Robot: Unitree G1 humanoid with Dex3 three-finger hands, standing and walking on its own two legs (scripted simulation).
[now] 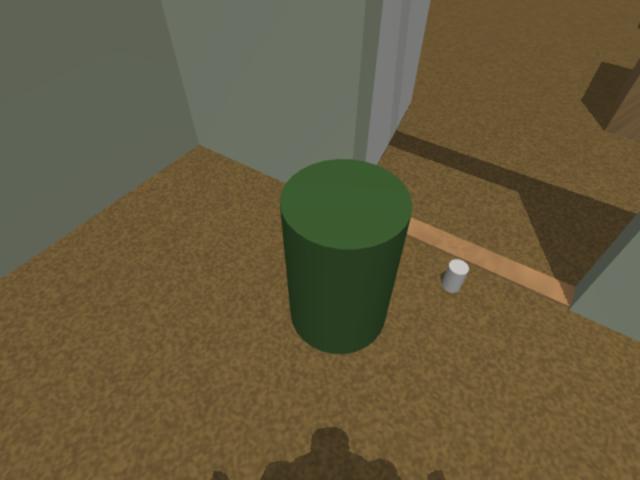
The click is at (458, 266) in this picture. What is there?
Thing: squat round
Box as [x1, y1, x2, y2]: [442, 259, 468, 292]
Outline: 458,259 450,261 442,280 442,286 450,292 455,292 459,289 468,270 467,264
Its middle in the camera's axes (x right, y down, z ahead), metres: +0.49 +0.15 +1.48
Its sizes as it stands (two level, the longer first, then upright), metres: 0.072 0.072 0.116
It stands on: the floor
